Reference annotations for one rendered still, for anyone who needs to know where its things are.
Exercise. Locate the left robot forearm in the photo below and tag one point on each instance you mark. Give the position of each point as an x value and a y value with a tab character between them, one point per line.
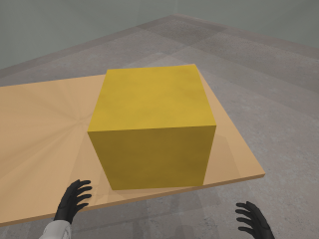
58	229

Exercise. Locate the left robot hand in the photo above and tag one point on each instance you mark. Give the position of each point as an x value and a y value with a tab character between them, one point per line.
68	207

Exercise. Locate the table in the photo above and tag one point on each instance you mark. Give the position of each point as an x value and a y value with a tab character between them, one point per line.
45	146

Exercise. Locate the right robot hand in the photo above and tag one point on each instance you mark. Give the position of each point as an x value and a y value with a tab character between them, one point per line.
260	228

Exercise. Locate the carton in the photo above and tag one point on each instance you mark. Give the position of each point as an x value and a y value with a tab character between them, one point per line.
153	127

